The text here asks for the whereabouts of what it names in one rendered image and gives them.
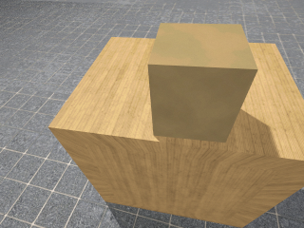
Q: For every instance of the carton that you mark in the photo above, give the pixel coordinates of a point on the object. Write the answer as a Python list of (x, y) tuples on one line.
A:
[(199, 76)]

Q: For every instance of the pedestal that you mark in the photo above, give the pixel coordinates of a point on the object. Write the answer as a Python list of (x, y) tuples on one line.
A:
[(106, 127)]

